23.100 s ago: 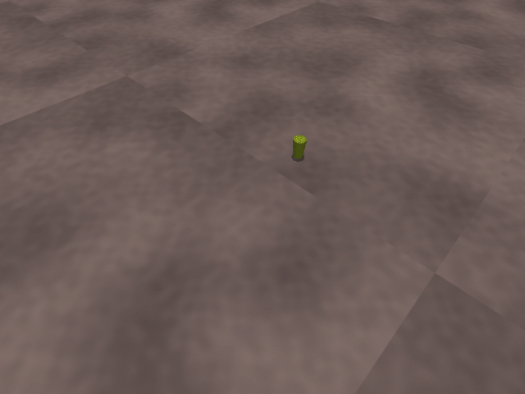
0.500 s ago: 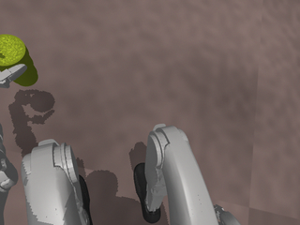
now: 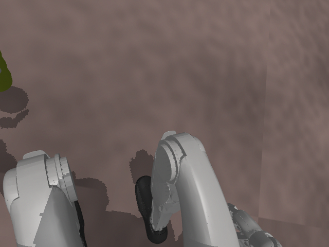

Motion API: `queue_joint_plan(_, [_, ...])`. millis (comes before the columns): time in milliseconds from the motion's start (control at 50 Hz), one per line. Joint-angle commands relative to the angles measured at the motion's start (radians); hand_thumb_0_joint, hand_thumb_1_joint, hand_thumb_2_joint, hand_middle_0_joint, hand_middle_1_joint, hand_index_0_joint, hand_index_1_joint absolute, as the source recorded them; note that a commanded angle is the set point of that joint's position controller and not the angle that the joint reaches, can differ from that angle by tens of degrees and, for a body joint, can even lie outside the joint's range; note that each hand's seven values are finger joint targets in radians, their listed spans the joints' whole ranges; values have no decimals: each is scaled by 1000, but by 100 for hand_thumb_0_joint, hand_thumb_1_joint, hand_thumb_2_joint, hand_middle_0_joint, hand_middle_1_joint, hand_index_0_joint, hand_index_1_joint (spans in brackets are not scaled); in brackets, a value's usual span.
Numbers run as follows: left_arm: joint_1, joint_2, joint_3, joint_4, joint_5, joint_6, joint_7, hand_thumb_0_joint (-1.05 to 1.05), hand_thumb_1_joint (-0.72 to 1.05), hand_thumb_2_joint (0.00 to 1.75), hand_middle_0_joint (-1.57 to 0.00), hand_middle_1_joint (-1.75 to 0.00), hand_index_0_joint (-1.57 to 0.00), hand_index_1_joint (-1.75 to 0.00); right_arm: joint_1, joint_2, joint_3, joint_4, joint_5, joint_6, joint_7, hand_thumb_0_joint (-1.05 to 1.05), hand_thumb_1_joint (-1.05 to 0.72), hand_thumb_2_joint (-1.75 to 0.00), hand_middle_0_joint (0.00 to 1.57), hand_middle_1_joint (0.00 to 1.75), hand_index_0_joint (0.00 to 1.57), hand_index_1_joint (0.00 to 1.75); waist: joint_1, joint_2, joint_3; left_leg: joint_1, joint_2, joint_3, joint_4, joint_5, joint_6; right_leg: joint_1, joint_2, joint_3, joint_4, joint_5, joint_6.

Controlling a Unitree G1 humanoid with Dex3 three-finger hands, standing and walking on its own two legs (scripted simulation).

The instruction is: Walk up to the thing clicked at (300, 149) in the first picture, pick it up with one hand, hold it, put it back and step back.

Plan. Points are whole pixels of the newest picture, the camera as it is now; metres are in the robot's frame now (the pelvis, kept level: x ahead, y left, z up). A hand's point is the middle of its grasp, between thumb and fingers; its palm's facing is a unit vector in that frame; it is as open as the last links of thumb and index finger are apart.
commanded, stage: lower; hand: left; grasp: from the side
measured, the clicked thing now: out of the picture +0.50 +0.30 -0.14
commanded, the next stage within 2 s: loosen in 0.84 s
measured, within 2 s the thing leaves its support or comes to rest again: rests again in 1.46 s
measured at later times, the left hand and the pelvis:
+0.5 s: hand out of the picture +0.49 +0.31 -0.15, palm faces +0.31 -0.95 -0.03, open 7.1 cm; pelvis +0.00 +0.01 -0.01, yaw -3 degrees
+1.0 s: hand out of the picture +0.48 +0.31 -0.17, palm faces +0.31 -0.95 -0.03, open 7.3 cm; pelvis -0.01 +0.01 +0.00, yaw -6 degrees
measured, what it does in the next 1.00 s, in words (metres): stands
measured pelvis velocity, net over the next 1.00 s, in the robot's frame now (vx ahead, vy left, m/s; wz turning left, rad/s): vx -0.01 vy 0.01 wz -0.10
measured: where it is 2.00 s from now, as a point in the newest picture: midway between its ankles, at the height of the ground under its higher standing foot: (116, 231)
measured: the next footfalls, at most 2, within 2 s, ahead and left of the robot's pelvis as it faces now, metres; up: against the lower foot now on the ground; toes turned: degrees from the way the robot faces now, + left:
none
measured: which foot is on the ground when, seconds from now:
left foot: down 0.00-1.00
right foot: down 0.00-1.00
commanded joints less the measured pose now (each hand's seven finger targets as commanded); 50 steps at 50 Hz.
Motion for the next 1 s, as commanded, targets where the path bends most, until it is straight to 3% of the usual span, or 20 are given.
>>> queue_joint_plan(0, [-330, 176, -17, -182, -13, -84, 4, 0, 36, 119, -126, -130, -127, -130, 139, -294, -74, -12, -9, 3, -14, 0, -89, -90, 20, 30, 20, 30, -72, 424, -623, 450, 9, 35, -245, 157, -12, 302, 56, -6, -228, 230, 4])
queue_joint_plan(120, [-288, 158, -45, -78, -26, -94, 9, 0, 23, 111, -121, -128, -123, -127, 103, -307, -36, -34, -18, 8, -19, 0, -90, -90, 20, 30, 20, 30, -93, 379, -562, 438, 13, 9, -240, 123, -13, 278, 63, -32, -231, 203, 6])
queue_joint_plan(240, [-314, 243, -32, -66, -31, -151, 19, 0, 29, 114, -123, -131, -125, -129, 63, -324, 16, -55, -42, 10, -23, 0, -90, -90, 20, 30, 20, 30, -107, 416, -548, 475, 20, -13, -227, 150, -19, 307, 73, -47, -218, 224, 7])
queue_joint_plan(260, [-304, 241, -32, -63, -37, -160, 17, 0, 31, 115, -123, -132, -125, -130, 62, -326, 26, -58, -48, 11, -24, 0, -90, -90, 20, 30, 20, 30, -106, 424, -564, 500, 22, -17, -222, 178, -20, 328, 75, -48, -219, 248, 10])
queue_joint_plan(300, [-333, 244, -52, -40, -31, -175, 21, 0, 31, 115, -121, -131, -124, -129, 33, -332, 37, -62, -54, 7, -27, 0, -90, -90, 20, 30, 20, 30, -124, 440, -517, 491, 26, -25, -225, 145, -20, 296, 75, -54, -216, 225, 9])
queue_joint_plan(360, [-316, 266, -60, -12, -22, -190, 31, 0, 27, 115, -119, -129, -121, -128, 12, -334, 58, -65, -66, 9, -30, 0, -90, -90, 20, 30, 20, 30, -128, 434, -481, 477, 30, -28, -220, 136, -22, 307, 81, -58, -222, 225, 11])
queue_joint_plan(400, [-324, 270, -63, -11, -27, -201, 30, 0, 27, 115, -119, -130, -121, -128, 12, -342, 75, -62, -75, 12, -32, 0, -90, -90, 20, 30, 20, 30, -143, 460, -490, 517, 34, -42, -219, 175, -26, 316, 80, -69, -215, 255, 15])
queue_joint_plan(420, [-320, 301, -51, -6, -27, -205, 33, 0, 28, 115, -118, -129, -120, -127, 6, -349, 79, -64, -78, 13, -33, 0, -90, -90, 20, 30, 20, 30, -138, 465, -489, 520, 35, -48, -220, 171, -27, 315, 83, -73, -215, 248, 14])
queue_joint_plan(540, [-314, 307, -77, 44, -17, -227, 52, 0, 26, 115, -118, -128, -120, -127, -35, -360, 113, -71, -97, 21, -35, 0, -90, -90, 20, 30, 20, 30, -160, 472, -437, 528, 40, -78, -225, 175, -32, 312, 87, -92, -211, 255, 16])
queue_joint_plan(780, [-276, 341, -73, 102, -26, -280, 69, 0, 28, 117, -118, -129, -120, -128, -93, -379, 161, -78, -124, 26, -41, 0, -89, -90, 20, 30, 20, 30, -193, 463, -412, 539, 46, -104, -213, 189, -29, 350, 100, -113, -221, 278, 25])
queue_joint_plan(920, [-253, 367, -69, 108, -27, -300, 70, 0, 24, 115, -118, -128, -121, -127, -124, -384, 171, -84, -130, 26, -46, 0, -89, -90, 20, 30, 20, 30, -190, 463, -379, 519, 49, -109, -222, 138, -28, 342, 105, -116, -228, 249, 22])
queue_joint_plan(940, [-260, 369, -72, 106, -27, -302, 73, 0, 19, 107, -121, -124, -124, -122, -125, -384, 173, -81, -130, 26, -46, 0, -91, -90, 20, 30, 20, 30, -191, 475, -378, 529, 51, -114, -225, 154, -31, 343, 105, -116, -224, 259, 21])
queue_joint_plan(980, [-262, 366, -62, 98, -38, -309, 75, 0, 10, 91, -107, -108, -111, -106, -120, -388, 176, -82, -134, 26, -46, 0, -90, -89, 20, 30, 20, 30, -197, 477, -409, 558, 53, -121, -222, 184, -32, 360, 108, -122, -224, 281, 23])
